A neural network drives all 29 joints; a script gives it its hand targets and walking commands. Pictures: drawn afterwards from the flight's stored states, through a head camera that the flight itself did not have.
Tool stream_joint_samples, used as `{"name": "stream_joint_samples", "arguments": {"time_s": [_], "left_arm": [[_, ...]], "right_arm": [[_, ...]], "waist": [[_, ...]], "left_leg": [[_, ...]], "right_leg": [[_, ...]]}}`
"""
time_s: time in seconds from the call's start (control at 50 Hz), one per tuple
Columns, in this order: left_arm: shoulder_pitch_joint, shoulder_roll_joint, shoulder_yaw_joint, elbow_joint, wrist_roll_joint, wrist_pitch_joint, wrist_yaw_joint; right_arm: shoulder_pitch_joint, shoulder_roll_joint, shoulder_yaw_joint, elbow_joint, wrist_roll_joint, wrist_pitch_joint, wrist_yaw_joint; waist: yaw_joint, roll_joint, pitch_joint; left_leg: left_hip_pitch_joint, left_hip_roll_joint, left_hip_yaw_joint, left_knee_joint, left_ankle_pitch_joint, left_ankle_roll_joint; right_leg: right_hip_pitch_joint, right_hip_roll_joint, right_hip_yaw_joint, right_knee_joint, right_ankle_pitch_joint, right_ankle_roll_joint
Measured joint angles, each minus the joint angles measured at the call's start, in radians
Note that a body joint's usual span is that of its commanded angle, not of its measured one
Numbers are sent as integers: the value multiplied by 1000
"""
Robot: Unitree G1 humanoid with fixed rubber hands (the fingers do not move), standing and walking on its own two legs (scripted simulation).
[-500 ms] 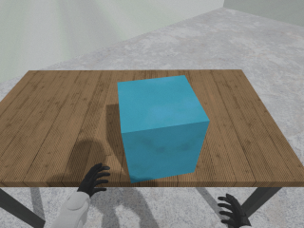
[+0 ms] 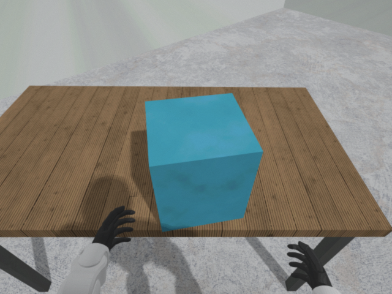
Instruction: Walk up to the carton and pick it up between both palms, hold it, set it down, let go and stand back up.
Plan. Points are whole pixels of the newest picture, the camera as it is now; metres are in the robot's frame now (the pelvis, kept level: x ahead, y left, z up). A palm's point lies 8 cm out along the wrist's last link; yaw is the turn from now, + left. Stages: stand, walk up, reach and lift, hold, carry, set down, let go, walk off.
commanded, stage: let go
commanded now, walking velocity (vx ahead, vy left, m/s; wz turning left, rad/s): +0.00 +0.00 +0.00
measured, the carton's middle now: (196, 163) +0.40 +0.03 +0.03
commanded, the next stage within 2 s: stand in 0.20 s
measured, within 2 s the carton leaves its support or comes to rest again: neither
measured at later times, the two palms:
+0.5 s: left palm (102, 251) +0.20 +0.22 -0.03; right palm out of the picture +0.10 -0.21 -0.12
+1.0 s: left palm (103, 253) +0.19 +0.22 -0.04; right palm out of the picture +0.15 -0.19 -0.11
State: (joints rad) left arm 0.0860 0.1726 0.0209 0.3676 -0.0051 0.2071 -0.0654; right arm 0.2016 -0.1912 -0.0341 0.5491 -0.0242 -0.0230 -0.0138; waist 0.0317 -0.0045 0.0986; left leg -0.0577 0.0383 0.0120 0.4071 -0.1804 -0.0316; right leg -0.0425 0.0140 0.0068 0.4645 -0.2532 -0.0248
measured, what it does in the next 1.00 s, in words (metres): stands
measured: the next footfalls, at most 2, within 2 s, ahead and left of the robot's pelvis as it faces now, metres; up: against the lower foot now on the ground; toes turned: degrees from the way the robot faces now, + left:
none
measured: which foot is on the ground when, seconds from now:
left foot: down 0.00-1.00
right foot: down 0.00-1.00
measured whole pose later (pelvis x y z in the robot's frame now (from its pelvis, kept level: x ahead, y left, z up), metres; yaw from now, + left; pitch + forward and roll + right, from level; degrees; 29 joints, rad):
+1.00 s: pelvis +0.00 +0.01 -0.02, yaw +7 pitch +1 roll -1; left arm 0.18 0.17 -0.07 0.31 0.01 -0.13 -0.02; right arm 0.20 -0.14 0.00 0.74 -0.03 0.03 0.05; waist 0.00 -0.04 -0.01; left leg -0.39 -0.01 -0.10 0.63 -0.25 -0.03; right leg -0.30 -0.03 -0.11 0.63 -0.34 -0.01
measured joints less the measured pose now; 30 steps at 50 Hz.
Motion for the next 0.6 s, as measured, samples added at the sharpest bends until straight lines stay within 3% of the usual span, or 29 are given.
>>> {"name": "stream_joint_samples", "arguments": {"time_s": [0.22, 0.28, 0.38, 0.6], "left_arm": [[21, -8, -10, 0, -6, -16, -13], [47, 11, -40, 19, 5, -131, -18], [71, 10, -59, -1, 12, -287, 6], [107, 23, -92, -62, 12, -343, 34]], "right_arm": [[19, 11, 10, 6, -7, -6, -7], [28, 10, 12, 38, -27, 18, 13], [59, 9, 10, 128, -21, 44, 56], [66, 33, 16, 196, -20, 37, 74]], "waist": [[-3, 32, 5], [-31, 35, -31], [-14, 5, -33], [-23, -48, -73]], "left_leg": [[9, -4, 12, -2, -9, 2], [-84, -11, -25, 60, -25, -1], [-185, -20, -48, 121, -41, -3], [-281, -44, -81, 181, -57, 5]], "right_leg": [[6, -5, 11, -3, -6, 8], [-56, -11, -25, 28, -21, 12], [-146, -19, -46, 84, -44, 11], [-223, -40, -80, 136, -70, 19]]}}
